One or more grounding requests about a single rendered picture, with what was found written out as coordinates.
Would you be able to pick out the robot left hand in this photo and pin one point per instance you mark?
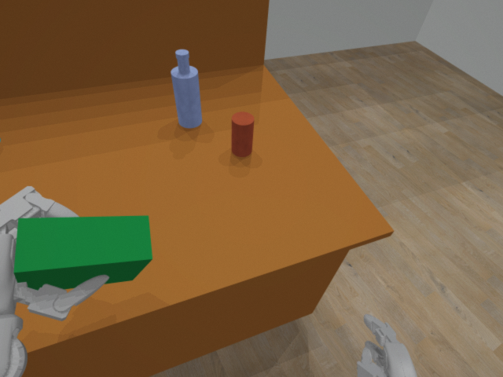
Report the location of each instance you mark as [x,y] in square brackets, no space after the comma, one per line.
[48,301]

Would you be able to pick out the robot right hand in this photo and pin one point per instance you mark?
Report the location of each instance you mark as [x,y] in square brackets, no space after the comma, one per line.
[393,361]

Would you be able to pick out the sponge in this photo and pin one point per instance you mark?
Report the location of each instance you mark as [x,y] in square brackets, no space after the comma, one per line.
[65,252]

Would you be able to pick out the table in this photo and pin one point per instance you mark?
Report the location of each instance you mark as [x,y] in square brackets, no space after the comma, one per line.
[240,245]

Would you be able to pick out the left robot forearm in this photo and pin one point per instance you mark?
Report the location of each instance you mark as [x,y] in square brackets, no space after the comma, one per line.
[13,354]

